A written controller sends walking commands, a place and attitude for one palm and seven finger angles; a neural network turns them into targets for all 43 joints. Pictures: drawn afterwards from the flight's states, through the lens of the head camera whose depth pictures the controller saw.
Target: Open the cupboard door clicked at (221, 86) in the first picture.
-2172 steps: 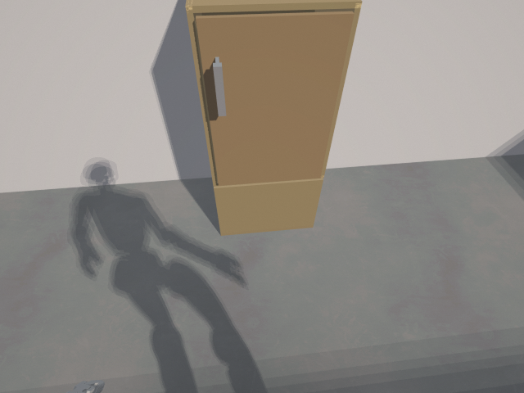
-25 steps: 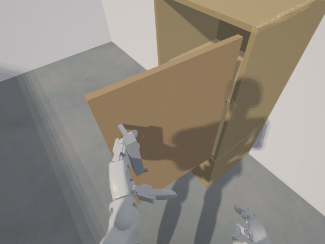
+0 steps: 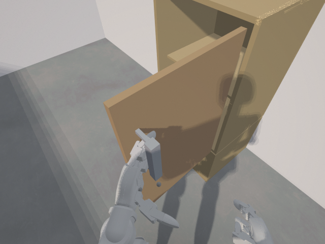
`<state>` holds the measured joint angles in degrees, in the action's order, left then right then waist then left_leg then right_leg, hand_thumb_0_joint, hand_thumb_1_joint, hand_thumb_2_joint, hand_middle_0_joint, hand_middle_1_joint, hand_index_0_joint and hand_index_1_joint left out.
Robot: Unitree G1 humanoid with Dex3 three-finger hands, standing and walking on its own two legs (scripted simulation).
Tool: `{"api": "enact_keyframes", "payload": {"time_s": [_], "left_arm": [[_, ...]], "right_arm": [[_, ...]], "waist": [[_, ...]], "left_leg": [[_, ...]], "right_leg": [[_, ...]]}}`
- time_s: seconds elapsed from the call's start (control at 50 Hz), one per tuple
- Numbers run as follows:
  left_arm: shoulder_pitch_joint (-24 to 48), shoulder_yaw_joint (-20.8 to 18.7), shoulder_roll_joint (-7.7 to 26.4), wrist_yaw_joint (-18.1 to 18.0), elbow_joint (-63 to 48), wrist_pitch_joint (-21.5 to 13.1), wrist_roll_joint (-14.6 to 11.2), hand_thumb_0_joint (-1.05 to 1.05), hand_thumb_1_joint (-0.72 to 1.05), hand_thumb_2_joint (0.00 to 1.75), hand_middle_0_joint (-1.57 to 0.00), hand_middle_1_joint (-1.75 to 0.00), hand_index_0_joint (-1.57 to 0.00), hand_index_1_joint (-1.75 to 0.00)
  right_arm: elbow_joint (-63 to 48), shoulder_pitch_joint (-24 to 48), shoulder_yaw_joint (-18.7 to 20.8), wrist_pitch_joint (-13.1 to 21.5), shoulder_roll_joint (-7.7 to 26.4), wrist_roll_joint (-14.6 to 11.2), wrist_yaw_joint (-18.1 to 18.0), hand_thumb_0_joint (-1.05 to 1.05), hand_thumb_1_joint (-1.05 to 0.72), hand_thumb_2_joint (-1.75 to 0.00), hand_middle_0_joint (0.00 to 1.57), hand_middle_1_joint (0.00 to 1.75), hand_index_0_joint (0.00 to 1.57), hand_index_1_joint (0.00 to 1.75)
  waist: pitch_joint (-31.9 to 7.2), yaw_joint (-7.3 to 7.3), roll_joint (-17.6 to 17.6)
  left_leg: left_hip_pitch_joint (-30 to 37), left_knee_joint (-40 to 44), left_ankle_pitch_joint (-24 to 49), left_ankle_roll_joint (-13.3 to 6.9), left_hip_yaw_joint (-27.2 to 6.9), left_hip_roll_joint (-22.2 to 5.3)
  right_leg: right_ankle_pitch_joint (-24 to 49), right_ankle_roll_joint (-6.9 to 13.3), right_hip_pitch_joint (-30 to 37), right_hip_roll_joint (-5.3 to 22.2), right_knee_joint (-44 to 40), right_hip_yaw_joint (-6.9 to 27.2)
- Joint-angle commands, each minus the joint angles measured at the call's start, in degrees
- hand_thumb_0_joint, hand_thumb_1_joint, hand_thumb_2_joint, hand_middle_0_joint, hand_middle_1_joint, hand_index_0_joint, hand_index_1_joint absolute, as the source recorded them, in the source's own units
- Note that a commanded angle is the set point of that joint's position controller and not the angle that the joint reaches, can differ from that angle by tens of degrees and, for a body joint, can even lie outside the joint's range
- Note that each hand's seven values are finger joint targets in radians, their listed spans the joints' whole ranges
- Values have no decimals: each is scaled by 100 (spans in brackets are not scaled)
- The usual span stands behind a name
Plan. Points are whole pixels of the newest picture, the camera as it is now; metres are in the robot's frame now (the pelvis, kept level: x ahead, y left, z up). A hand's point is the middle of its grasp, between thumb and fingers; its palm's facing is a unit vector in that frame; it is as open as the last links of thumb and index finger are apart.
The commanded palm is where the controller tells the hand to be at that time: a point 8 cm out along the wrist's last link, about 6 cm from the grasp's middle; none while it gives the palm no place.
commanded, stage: slide the hand sideways off the handle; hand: left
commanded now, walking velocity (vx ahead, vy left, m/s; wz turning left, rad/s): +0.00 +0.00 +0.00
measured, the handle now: (148, 155) +0.31 +0.05 +0.07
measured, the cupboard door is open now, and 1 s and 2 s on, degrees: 93 90 90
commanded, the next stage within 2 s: draw the hand back to the body in 0.78 s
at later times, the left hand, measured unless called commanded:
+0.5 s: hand (134, 197) +0.21 +0.07 +0.07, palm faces -0.10 -0.99 +0.00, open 16.1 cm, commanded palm +0.18 +0.14 +0.07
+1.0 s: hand (107, 214) +0.18 +0.11 +0.08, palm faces -0.11 -0.99 +0.00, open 16.3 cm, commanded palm +0.15 +0.18 +0.09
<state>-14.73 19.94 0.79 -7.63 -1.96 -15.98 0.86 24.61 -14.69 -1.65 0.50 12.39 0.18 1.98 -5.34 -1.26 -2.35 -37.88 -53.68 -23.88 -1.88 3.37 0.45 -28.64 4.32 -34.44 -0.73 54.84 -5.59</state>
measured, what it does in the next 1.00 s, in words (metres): stands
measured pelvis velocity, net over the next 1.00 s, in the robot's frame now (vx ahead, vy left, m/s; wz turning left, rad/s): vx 0.01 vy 0.00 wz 0.00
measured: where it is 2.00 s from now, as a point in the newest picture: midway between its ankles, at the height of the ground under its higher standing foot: outside the picture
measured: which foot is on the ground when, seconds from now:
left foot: down 0.00-1.00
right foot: down 0.00-1.00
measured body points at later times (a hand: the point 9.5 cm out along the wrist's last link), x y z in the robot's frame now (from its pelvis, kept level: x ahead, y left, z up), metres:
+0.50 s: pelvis +0.02 -0.01 +0.00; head +0.05 -0.03 +0.44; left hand +0.21 +0.12 +0.07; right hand +0.20 -0.23 -0.08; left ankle +0.03 +0.10 -0.68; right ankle -0.01 -0.07 -0.68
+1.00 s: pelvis +0.01 +0.00 -0.01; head +0.04 -0.01 +0.43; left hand +0.18 +0.17 +0.08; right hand +0.20 -0.22 -0.08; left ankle +0.03 +0.10 -0.68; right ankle -0.01 -0.07 -0.68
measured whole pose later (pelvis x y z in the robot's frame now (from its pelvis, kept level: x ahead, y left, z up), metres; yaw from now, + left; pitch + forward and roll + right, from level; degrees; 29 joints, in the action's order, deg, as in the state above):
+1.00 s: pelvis +0.01 +0.00 -0.01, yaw +0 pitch +10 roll -1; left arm -37.0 6.1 9.7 8.5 -19.7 -19.7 -10.0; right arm 21.8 -15.0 0.1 2.4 13.2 -1.8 -1.7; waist -7.3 0.7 -3.2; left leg -43.0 -59.9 -27.1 -2.1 2.0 -0.3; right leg -30.9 4.1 -38.1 -1.5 58.7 -6.8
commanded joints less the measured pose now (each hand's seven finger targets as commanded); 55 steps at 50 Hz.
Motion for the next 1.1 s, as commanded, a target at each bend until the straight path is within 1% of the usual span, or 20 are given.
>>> {"api": "enact_keyframes", "payload": {"time_s": [0.0, 0.04, 0.1, 0.14, 0.26, 0.32, 0.44, 0.54, 0.56, 0.58, 0.64, 0.66, 0.68, 0.78, 0.86, 0.88, 0.94, 1.02, 1.04, 1.08], "left_arm": [[635, -214, -23, -98, -1438, -331, 35, 0, -50, 30, -15, -30, -15, -30], [259, -329, 26, -70, -1515, -279, -49, 0, -50, 30, -15, -30, -15, -30], [59, -345, 25, -30, -1711, -230, -118, 0, -50, 30, -15, -30, -15, -30], [-210, -510, 155, -25, -1718, -232, -144, 0, -50, 30, -15, -30, -15, -30], [-822, -580, 271, 201, -2189, -450, -221, 0, -50, 30, -15, -30, -15, -30], [-904, -687, 437, 356, -2341, -541, -286, 0, -50, 30, -15, -30, -15, -30], [-1615, -1115, 720, 724, -2571, -624, -563, 0, -50, 30, -15, -30, -15, -30], [-1806, -1500, 984, 1043, -2662, -679, -774, 0, -50, 30, -15, -30, -15, -30], [-1888, -1470, 946, 1116, -2726, -709, -826, 0, -50, 30, -15, -30, -15, -30], [-2043, -1646, 1032, 1181, -2658, -728, -886, 0, -50, 30, -15, -30, -15, -30], [-2336, -1718, 1043, 1403, -2670, -786, -1048, 0, -50, 30, -15, -30, -15, -30], [-2342, -1649, 997, 1500, -2778, -827, -1087, 0, -50, 30, -15, -30, -15, -30], [-2454, -1816, 1128, 1565, -2731, -832, -1138, 0, -50, 30, -15, -30, -15, -30], [-2303, -1642, 1048, 1848, -2843, -971, -1256, 0, -50, 30, -15, -30, -15, -30], [-2239, -1512, 1037, 1771, -2867, -973, -1207, 0, -50, 30, -15, -30, -15, -30], [-2130, -1643, 1199, 1708, -3076, -966, -1190, 0, -50, 30, -15, -30, -15, -30], [-2292, -1912, 1469, 1478, -3381, -792, -1128, 0, -50, 30, -15, -30, -15, -30], [-2328, -1731, 1225, 1393, -3397, -459, -1166, 0, -50, 30, -15, -30, -15, -30], [-2417, -1879, 1304, 1400, -3257, -352, -1197, 0, -50, 30, -15, -30, -15, -30], [-2227, -2000, 1453, 1458, -3337, -219, -1227, 0, -50, 30, -15, -30, -15, -30]], "right_arm": [[-1036, 533, 191, 237, 522, -24, -6, 0, -90, -90, 20, 30, 20, 30], [-1085, 518, 191, 215, 526, -35, -20, 0, -90, -90, 20, 30, 20, 30], [-1123, 523, 176, 188, 510, -48, -30, 0, -90, -90, 20, 30, 20, 30], [-1114, 472, 174, 188, 524, -38, -42, 0, -90, -90, 20, 30, 20, 30], [-1174, 409, 204, 267, 523, -20, -30, 0, -90, -90, 20, 30, 20, 30], [-1174, 371, 213, 299, 547, -21, -51, 0, -90, -90, 20, 30, 20, 30], [-1200, 258, 263, 371, 575, -64, -119, 0, -90, -90, 20, 30, 20, 30], [-1164, 273, 294, 396, 589, -102, -205, 0, -90, -90, 20, 30, 20, 30], [-1180, 298, 289, 424, 579, -96, -213, 0, -90, -90, 20, 30, 20, 30], [-1142, 273, 315, 425, 569, -112, -223, 0, -90, -90, 20, 30, 20, 30], [-1159, 326, 343, 449, 585, -149, -254, 0, -90, -90, 20, 30, 20, 30], [-1168, 338, 342, 466, 589, -145, -259, 0, -90, -90, 20, 30, 20, 30], [-1152, 320, 366, 460, 588, -153, -281, 0, -90, -90, 20, 30, 20, 30], [-1152, 336, 386, 552, 634, -168, -338, 0, -90, -90, 20, 30, 20, 30], [-1216, 364, 391, 597, 642, -177, -349, 0, -90, -90, 20, 30, 20, 30], [-1248, 353, 405, 594, 647, -188, -356, 0, -90, -90, 20, 30, 20, 30], [-1329, 371, 385, 533, 615, -218, -382, 0, -90, -90, 20, 30, 20, 30], [-1381, 423, 317, 525, 586, -269, -400, 0, -90, -90, 20, 30, 20, 30], [-1335, 434, 323, 511, 584, -271, -416, 0, -90, -90, 20, 30, 20, 30], [-1324, 468, 284, 531, 631, -276, -443, 0, -90, -90, 20, 30, 20, 30]], "waist": [[-910, 49, 484], [-969, 142, 603], [-897, 117, 507], [-827, 134, 704], [-895, 98, 505], [-874, 22, 489], [-1109, 86, 641], [-947, 54, 625], [-996, 64, 494], [-1014, 89, 488], [-1001, 96, 630], [-1029, 86, 512], [-1034, 96, 613], [-911, 3, 443], [-848, 25, 359], [-972, 59, 305], [-1185, 237, 95], [-746, 147, 226], [-717, 174, 457], [-525, 131, 413]], "left_leg": [[808, 680, 515, -20, -512, 34], [810, 717, 634, -16, -493, 34], [847, 730, 701, -9, -471, 24], [771, 707, 766, -13, -477, 27], [711, 531, 999, -9, -457, 29], [600, 427, 901, -16, -463, 45], [448, 268, 1155, -5, -462, 62], [202, 117, 1056, 11, -454, 83], [192, 92, 1056, 17, -445, 89], [185, 88, 1065, 31, -449, 81], [103, 25, 1094, 23, -476, 89], [95, -1, 1108, 23, -476, 94], [43, -31, 1065, 25, -481, 89], [1, -101, 923, 12, -526, 70], [-24, -87, 736, -6, -558, 44], [64, -50, 724, -14, -549, 29], [347, 178, 851, -35, -549, 6], [526, 478, 635, -42, -591, -26], [481, 508, 614, -44, -591, -38], [495, 595, 449, -41, -581, -35]], "right_leg": [[1008, -228, 84, 66, -1126, 566], [1168, -228, 277, 47, -1149, 567], [1330, -241, 266, 35, -1128, 537], [1459, -252, 356, 34, -1145, 569], [1919, -285, 332, 47, -964, 606], [1912, -323, 257, 71, -961, 684], [2609, -417, 552, 115, -869, 813], [2697, -517, 573, 195, -947, 1026], [2752, -531, 569, 220, -924, 1034], [2745, -525, 575, 205, -906, 1013], [2900, -596, 632, 229, -908, 1078], [2986, -626, 608, 257, -876, 1091], [2935, -637, 601, 255, -879, 1100], [2348, -584, 217, 213, -837, 1001], [1620, -456, -92, 127, -785, 861], [1473, -423, -91, 103, -791, 835], [1346, -330, 93, 6, -800, 708], [1081, -330, 11, -57, -1008, 507], [1034, -347, 133, -53, -1097, 545], [782, -357, 116, -36, -1258, 579]]}}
